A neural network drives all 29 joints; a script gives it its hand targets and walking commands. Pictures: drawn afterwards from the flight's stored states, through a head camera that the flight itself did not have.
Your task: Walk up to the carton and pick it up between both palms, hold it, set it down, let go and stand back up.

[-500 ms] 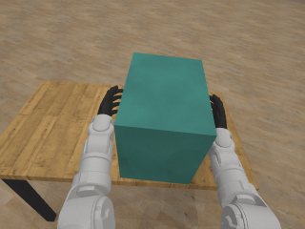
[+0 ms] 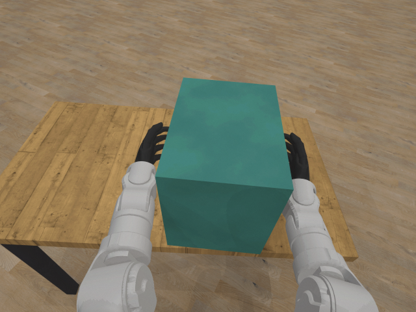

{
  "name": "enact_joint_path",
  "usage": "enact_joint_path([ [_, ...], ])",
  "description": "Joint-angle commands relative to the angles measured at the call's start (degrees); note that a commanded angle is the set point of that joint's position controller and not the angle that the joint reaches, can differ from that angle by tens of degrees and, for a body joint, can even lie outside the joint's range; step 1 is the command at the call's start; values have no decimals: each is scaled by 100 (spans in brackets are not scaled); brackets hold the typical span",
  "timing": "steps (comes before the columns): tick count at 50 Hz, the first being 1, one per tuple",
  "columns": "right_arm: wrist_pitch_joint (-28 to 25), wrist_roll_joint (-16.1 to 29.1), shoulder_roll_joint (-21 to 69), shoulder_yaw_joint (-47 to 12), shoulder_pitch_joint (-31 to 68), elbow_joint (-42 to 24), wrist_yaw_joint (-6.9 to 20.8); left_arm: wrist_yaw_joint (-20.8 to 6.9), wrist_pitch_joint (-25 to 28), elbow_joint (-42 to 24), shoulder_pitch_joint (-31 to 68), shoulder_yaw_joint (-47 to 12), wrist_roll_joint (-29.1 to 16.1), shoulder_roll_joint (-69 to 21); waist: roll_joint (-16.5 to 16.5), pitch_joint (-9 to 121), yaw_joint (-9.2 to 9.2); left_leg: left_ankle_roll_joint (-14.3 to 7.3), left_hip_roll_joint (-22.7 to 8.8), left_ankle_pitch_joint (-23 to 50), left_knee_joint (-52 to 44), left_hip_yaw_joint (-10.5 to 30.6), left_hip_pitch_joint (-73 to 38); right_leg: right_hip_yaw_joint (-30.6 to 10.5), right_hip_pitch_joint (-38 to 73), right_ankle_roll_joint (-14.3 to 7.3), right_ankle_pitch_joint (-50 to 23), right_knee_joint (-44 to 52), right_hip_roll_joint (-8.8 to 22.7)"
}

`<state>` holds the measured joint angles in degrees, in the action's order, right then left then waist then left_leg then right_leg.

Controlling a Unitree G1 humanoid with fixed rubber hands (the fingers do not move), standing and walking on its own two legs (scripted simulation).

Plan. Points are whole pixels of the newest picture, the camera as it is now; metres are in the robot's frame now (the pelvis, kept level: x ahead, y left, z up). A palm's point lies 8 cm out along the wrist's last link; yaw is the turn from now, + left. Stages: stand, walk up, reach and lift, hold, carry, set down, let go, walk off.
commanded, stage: set down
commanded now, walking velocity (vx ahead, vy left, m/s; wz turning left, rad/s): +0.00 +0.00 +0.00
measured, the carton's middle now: (221, 165) +0.44 -0.01 +0.04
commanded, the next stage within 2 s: none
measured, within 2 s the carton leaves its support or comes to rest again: rests again in 1.34 s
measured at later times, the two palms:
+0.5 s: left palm (150, 165) +0.41 +0.14 +0.06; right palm (293, 179) +0.38 -0.16 +0.06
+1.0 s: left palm (151, 171) +0.41 +0.14 +0.04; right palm (291, 183) +0.38 -0.16 +0.05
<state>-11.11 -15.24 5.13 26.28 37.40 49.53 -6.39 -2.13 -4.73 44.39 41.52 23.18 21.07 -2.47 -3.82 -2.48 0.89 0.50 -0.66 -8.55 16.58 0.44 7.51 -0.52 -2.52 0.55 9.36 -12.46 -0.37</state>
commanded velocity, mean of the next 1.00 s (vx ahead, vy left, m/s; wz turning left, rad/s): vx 0.00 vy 0.00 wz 0.00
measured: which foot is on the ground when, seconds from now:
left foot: down 0.00-1.00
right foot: down 0.00-1.00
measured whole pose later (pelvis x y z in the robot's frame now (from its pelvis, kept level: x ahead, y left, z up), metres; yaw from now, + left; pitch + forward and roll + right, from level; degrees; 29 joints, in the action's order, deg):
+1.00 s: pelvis +0.00 +0.00 +0.00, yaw +0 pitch +8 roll -1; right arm -17.8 -25.6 7.5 37.2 39.3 53.1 -5.0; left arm -1.5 7.5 58.6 45.5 28.3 23.4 -0.9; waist -2.9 0.5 0.7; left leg 0.5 -1.0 -7.6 17.3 0.1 17.3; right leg -0.5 -12.6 0.5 8.5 -13.7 -0.6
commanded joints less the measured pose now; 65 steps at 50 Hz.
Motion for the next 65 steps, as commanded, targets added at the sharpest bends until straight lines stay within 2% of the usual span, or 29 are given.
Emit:
enact_joint_path([
  [1, -532, -275, 2820, -1879, 3493, -589, 732, -575, 378, -125, 2997, -1686, -139, -3095, 393, 3123, 22, 260, 66, 2249, 173, -714, -936, 701, 882, 222, -2821, -346, -120],
  [7, -545, -407, 2913, -1746, 3442, -472, 754, -606, 484, 97, 3015, -1455, -67, -3010, 351, 3080, -32, 208, 78, 2083, 109, -731, -635, 661, 959, 259, -2906, -406, -77],
  [11, -596, -497, 2956, -1631, 3424, -366, 774, -572, 606, 166, 3127, -1480, -84, -3017, 451, 3210, 8, 275, 50, 2310, 200, -719, -720, 685, 827, 237, -2988, -448, -95],
  [17, -617, -697, 3034, -1443, 3392, -218, 788, -577, 762, 444, 3218, -1334, -41, -2982, 380, 3277, 48, 232, 37, 2207, 190, -730, -588, 664, 747, 257, -2968, -463, -75],
  [21, -677, -790, 3065, -1292, 3420, -115, 820, -522, 901, 496, 3347, -1363, -47, -3050, 521, 3505, 70, 320, -4, 2464, 284, -701, -738, 701, 504, 188, -2880, -459, -106],
  [25, -703, -895, 3073, -1192, 3386, -26, 850, -508, 992, 724, 3285, -1211, 37, -3001, 485, 3474, 17, 278, -10, 2410, 285, -705, -687, 691, 403, 177, -2701, -418, -95],
  [31, -771, -1030, 3169, -1124, 3386, 31, 878, -504, 1148, 939, 3290, -964, 144, -2911, 401, 3472, -60, 207, 2, 2224, 213, -741, -396, 636, 548, 215, -2835, -482, -51],
  [44, -988, -1308, 3272, -893, 3271, 340, 860, -425, 1512, 1161, 3399, -906, 234, -2914, 429, 3683, 1, 223, -31, 2244, 256, -717, -223, 636, 379, 186, -2867, -528, -46],
  [53, -968, -1449, 3233, -636, 3143, 541, 865, -457, 1536, 1434, 3227, -579, 442, -2799, 335, 3261, -19, 148, -19, 1704, 86, -735, 33, 616, 327, 218, -2434, -439, -6],
  [61, -1010, -1577, 3181, -430, 3038, 555, 881, -441, 1541, 1416, 3147, -515, 553, -2814, 377, 3243, 2, 165, -47, 1682, 93, -727, -40, 652, 58, 191, -2187, -377, -27],
  [65, -1020, -1624, 3142, -371, 3004, 537, 911, -420, 1529, 1453, 3047, -426, 627, -2794, 340, 3176, -46, 143, -56, 1665, 96, -722, -66, 671, -51, 166, -1967, -332, -45],
])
